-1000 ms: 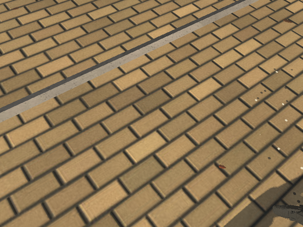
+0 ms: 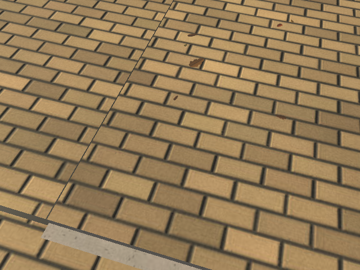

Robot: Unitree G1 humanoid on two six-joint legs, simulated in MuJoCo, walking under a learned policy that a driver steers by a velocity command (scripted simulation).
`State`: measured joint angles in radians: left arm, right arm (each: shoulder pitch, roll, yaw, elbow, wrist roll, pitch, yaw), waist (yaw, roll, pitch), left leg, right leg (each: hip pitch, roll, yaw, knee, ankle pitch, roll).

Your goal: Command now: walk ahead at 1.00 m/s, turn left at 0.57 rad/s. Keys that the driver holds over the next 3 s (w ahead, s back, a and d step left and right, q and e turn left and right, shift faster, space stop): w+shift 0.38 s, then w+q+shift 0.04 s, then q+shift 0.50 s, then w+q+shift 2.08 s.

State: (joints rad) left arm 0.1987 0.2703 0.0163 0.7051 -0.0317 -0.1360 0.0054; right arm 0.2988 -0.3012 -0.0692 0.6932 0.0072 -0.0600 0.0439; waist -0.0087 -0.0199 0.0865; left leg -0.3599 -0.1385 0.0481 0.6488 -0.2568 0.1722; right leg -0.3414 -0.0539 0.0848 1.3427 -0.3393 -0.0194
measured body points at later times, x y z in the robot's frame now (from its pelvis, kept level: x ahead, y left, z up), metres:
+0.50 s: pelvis +0.46 -0.05 +0.05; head +0.49 -0.02 +0.49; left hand +0.48 +0.22 -0.09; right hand +0.65 -0.29 -0.05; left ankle +0.42 +0.06 -0.60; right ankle +0.52 -0.16 -0.68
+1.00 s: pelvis +0.74 +0.05 +0.05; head +0.78 +0.10 +0.50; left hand +0.82 +0.38 -0.04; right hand +0.99 -0.15 -0.03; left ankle +0.79 +0.12 -0.68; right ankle +0.90 -0.10 -0.62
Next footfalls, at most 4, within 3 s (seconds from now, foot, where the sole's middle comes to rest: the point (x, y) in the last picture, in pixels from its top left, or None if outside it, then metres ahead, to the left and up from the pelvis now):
0.30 right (225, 239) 0.56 -0.16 -0.72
0.74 left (148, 174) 0.83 0.13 -0.72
1.22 right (177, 139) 1.02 0.01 -0.72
1.72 left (67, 142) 1.02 0.50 -0.75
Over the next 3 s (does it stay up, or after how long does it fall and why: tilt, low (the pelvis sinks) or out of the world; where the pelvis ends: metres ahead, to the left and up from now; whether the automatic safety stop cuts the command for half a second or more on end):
stays up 0.81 1.40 -0.01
